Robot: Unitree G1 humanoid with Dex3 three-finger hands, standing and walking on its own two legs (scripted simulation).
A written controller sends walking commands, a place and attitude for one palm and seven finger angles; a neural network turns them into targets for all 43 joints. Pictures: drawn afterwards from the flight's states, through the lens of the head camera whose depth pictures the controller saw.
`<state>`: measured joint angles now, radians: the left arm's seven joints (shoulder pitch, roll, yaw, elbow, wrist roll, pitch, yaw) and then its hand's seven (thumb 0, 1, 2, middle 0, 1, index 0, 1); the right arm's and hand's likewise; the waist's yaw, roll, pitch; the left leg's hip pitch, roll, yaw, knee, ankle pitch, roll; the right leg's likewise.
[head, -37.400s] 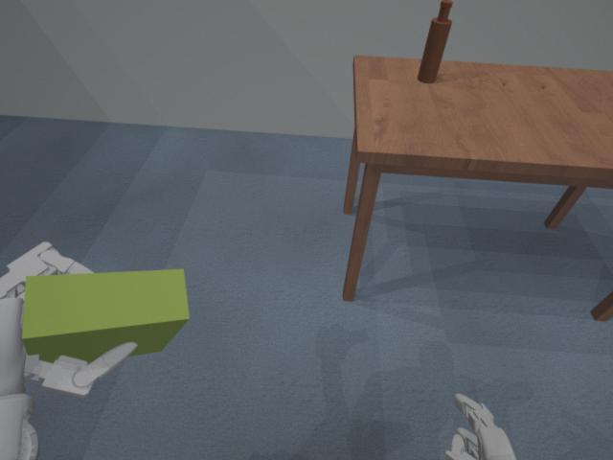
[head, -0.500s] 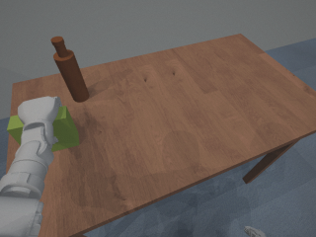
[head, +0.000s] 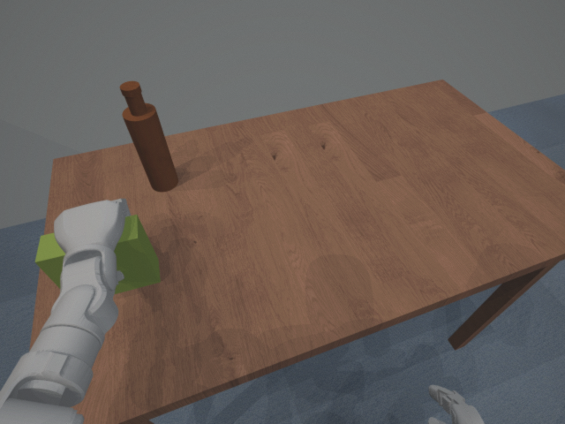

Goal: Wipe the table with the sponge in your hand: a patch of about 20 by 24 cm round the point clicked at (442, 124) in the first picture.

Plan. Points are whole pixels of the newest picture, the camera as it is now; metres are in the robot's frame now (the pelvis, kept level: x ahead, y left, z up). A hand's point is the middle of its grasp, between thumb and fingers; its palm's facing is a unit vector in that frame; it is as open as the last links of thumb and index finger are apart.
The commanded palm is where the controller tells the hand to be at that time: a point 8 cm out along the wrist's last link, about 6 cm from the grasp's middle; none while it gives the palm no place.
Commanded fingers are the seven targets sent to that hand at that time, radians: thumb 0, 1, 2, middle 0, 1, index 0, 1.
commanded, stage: wipe back along the first lane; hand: left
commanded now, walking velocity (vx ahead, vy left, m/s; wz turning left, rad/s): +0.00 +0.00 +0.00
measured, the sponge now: (110, 268) +0.34 +0.32 -0.01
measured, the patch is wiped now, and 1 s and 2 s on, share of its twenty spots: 0.95 0.95 0.95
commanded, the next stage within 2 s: lift the sponge slowly off the table in 1.00 s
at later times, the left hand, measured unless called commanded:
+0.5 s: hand (102, 285) +0.28 +0.29 +0.04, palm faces +0.01 -0.05 -1.00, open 9.4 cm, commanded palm +0.24 +0.27 +0.07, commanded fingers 0.00 0.10 1.30 -1.20 -1.60 -1.20 -1.60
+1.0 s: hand (107, 314) +0.24 +0.26 +0.04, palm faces +0.03 -0.07 -1.00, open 9.3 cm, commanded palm +0.19 +0.24 +0.07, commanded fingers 0.00 0.10 1.30 -1.20 -1.60 -1.20 -1.60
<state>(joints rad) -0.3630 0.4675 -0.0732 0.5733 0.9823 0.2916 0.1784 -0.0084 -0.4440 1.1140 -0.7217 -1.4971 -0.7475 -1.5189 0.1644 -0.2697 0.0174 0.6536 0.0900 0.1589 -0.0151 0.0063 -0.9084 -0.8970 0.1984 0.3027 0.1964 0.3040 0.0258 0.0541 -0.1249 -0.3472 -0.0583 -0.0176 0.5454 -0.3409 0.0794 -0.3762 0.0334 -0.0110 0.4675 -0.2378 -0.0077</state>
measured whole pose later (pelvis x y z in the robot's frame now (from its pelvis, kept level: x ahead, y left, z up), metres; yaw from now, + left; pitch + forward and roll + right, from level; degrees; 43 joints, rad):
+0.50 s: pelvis +0.00 -0.01 +0.00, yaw +0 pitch +5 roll -2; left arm -0.06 0.43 -0.09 0.24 0.96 0.36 0.19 0.03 -0.44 1.10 -0.71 -1.50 -0.76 -1.50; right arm 0.09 -0.27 0.02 0.64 0.09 0.13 -0.01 0.01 -0.91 -0.90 0.20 0.30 0.20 0.30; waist 0.06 0.07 -0.10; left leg -0.26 -0.05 -0.01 0.51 -0.33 0.07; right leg -0.30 0.04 0.00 0.45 -0.23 -0.01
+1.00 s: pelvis -0.01 -0.01 +0.00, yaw -1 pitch +3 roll -1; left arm 0.11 0.39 -0.12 0.06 0.98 0.40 0.21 0.03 -0.44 1.09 -0.71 -1.50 -0.77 -1.49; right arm 0.07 -0.26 0.03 0.64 0.08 0.12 0.00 0.01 -0.91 -0.90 0.20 0.30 0.20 0.30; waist 0.08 0.08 -0.10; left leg -0.22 -0.05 0.00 0.50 -0.33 0.07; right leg -0.27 0.04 0.01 0.46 -0.23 -0.02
